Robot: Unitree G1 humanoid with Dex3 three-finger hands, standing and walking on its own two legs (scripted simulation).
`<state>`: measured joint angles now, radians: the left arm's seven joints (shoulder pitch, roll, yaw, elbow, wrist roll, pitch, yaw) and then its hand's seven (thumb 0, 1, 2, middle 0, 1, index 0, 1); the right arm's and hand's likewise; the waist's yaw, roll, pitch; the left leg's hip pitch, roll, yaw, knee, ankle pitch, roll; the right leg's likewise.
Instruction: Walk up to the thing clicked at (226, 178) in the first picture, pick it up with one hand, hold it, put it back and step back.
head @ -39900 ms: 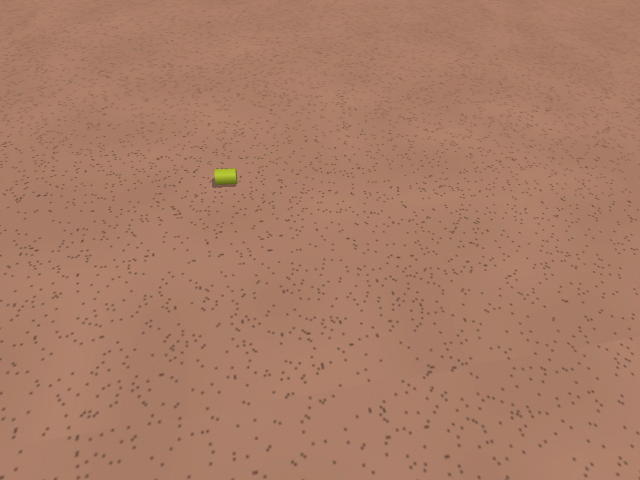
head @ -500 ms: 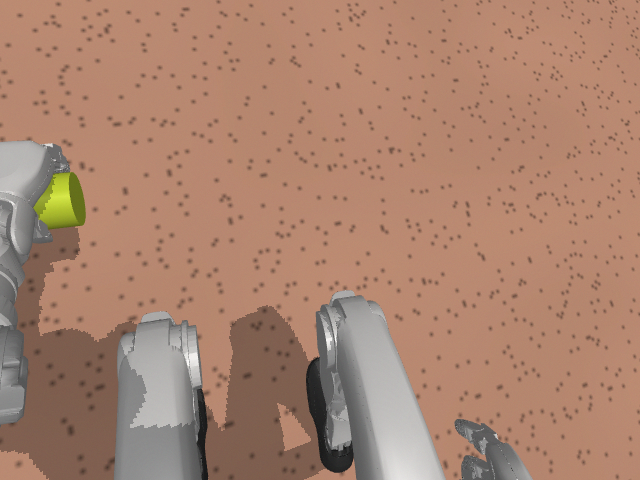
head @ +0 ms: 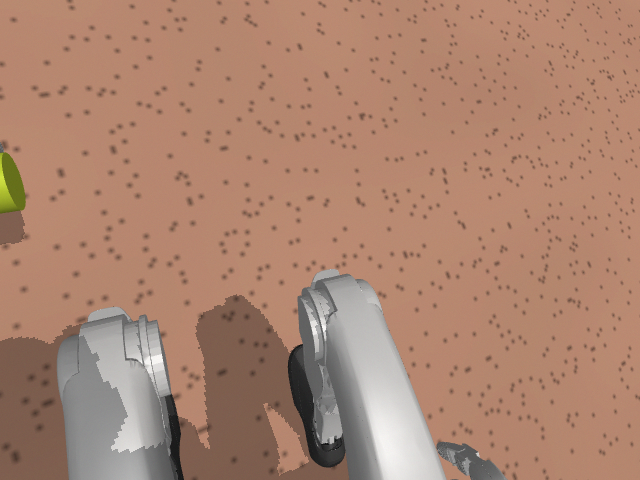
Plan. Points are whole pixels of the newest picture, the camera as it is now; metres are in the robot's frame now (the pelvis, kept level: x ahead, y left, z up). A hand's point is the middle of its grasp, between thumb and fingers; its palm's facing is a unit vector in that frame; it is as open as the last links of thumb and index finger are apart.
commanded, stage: crouch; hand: left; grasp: from above
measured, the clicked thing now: out of the picture +0.48 +0.32 -0.19
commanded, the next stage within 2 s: lower in 0.26 s
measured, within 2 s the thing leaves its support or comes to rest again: rests again in 1.86 s
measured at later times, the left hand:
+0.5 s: hand out of the picture +0.48 +0.32 -0.19, palm faces -0.47 -0.09 -0.88, open 9.4 cm
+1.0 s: hand out of the picture +0.49 +0.32 -0.24, palm faces -0.46 -0.09 -0.88, open 9.4 cm
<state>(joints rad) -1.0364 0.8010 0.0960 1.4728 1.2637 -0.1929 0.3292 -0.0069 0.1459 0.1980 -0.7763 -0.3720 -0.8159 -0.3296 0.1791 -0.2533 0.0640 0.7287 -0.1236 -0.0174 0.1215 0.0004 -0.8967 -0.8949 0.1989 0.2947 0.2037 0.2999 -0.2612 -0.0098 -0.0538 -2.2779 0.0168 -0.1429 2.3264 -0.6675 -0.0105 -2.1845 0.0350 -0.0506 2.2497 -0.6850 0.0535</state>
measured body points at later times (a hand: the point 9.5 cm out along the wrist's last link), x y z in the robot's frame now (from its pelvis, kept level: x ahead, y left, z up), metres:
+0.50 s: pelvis +0.00 +0.00 -0.02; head +0.26 +0.08 +0.34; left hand +0.50 +0.32 -0.14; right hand +0.05 -0.27 -0.12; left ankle +0.08 +0.13 -0.32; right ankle +0.10 -0.13 -0.32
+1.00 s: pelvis +0.01 +0.00 -0.04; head +0.28 +0.09 +0.31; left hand +0.51 +0.32 -0.19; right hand +0.04 -0.27 -0.13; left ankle +0.08 +0.13 -0.32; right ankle +0.10 -0.13 -0.32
